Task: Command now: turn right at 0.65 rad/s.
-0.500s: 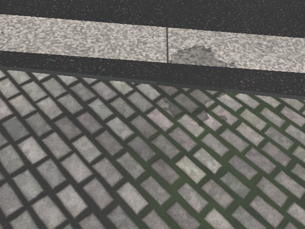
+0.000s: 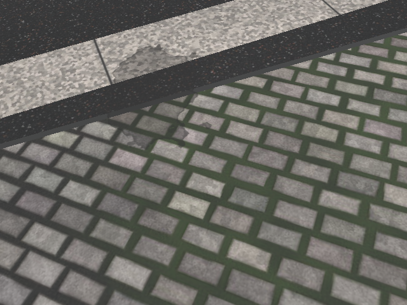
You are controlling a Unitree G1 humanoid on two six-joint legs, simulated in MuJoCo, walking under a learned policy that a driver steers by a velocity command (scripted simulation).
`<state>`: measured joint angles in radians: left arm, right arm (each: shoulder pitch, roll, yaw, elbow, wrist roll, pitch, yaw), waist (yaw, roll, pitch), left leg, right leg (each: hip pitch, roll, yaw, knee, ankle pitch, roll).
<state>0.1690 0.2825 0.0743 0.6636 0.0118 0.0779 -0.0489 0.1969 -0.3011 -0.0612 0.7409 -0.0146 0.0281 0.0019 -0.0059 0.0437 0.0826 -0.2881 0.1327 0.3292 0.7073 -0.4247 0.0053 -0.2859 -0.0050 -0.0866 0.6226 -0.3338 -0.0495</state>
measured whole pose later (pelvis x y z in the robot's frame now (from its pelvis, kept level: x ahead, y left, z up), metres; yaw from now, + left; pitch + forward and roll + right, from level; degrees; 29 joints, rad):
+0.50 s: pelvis -0.01 +0.00 +0.00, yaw +12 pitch -1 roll -1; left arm 0.15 0.27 0.04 0.73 0.02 0.03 0.01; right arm 0.24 -0.27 -0.06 0.70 0.00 0.07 0.05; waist -0.02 -0.02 0.08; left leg -0.27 0.02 0.09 0.65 -0.37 0.03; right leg -0.23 -0.07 -0.29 0.60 -0.35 -0.04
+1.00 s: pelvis +0.14 +0.04 +0.01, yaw +14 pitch +2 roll +1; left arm 0.25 0.31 0.07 0.79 0.04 0.01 -0.08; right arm 0.40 -0.27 -0.04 0.81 -0.04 -0.09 0.00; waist 0.00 -0.02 -0.05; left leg 0.16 -0.04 0.09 0.12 -0.31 0.03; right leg -0.79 -0.02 0.04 1.01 -0.05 -0.01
